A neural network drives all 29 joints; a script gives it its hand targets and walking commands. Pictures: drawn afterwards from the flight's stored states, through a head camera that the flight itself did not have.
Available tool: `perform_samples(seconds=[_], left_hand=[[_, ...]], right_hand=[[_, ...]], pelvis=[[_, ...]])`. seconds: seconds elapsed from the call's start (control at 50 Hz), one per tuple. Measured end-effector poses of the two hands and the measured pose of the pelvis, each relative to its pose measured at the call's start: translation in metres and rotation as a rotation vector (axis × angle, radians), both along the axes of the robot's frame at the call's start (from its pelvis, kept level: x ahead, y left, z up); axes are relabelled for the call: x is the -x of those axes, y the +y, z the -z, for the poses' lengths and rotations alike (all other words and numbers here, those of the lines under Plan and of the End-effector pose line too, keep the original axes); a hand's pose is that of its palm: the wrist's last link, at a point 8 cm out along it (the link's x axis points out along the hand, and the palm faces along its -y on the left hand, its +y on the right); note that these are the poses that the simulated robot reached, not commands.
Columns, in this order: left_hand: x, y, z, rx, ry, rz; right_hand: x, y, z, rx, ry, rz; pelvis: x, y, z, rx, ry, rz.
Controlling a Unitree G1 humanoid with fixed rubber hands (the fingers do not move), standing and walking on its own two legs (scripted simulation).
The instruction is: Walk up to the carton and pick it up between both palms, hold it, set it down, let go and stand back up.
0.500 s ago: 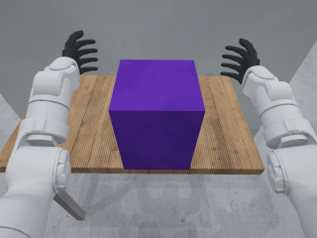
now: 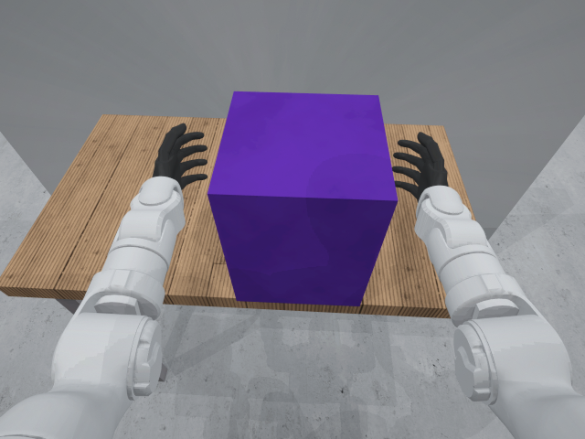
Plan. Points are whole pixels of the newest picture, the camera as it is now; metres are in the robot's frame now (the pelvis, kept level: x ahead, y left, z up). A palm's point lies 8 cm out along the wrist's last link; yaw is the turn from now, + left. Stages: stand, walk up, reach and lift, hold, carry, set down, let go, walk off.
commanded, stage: reach and lift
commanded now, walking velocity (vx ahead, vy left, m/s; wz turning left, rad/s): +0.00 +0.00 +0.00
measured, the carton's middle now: (301, 206) +0.41 +0.03 +0.07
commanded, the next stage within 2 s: none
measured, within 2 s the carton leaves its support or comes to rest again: neither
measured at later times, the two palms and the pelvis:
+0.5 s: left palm (195, 184) +0.41 +0.18 +0.10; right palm (424, 192) +0.43 -0.15 +0.10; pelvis +0.00 +0.00 +0.00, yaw -1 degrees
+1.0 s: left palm (203, 182) +0.41 +0.17 +0.11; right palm (406, 193) +0.42 -0.12 +0.10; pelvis +0.00 +0.00 +0.00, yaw -1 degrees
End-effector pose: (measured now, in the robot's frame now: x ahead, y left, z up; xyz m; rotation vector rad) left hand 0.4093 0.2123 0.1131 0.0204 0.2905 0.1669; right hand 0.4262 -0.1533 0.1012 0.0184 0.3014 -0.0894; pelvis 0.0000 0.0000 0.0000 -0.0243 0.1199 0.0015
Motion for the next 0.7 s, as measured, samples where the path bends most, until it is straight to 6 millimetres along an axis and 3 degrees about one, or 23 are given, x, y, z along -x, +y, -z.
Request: perform_samples(seconds=[0.38,0.7], left_hand=[[-0.002,-0.026,0.010,0.009,-0.018,0.020],[-0.005,-0.045,0.006,0.011,-0.042,0.019]], right_hand=[[0.001,-0.006,0.003,0.010,-0.003,0.010],[0.003,0.033,0.008,-0.024,-0.007,0.003]], pelvis=[[0.001,-0.003,0.002,-0.001,0.011,0.015],[0.004,-0.002,0.001,-0.003,0.012,0.005]])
